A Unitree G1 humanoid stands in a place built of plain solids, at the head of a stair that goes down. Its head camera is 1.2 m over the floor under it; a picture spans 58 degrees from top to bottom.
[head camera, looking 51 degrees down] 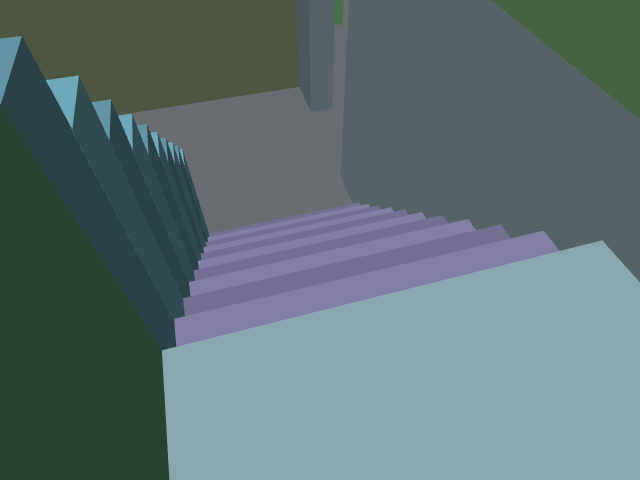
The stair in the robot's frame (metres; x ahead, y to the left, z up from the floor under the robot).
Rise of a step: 0.20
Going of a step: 0.22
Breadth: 1.53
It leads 16 degrees to the left of straight ahead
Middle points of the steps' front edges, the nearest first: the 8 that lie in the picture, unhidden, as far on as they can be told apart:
0.76 -0.27 0.00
0.97 -0.21 -0.20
1.19 -0.15 -0.40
1.40 -0.09 -0.60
1.61 -0.03 -0.80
1.82 0.03 -1.00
2.03 0.09 -1.20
2.24 0.15 -1.40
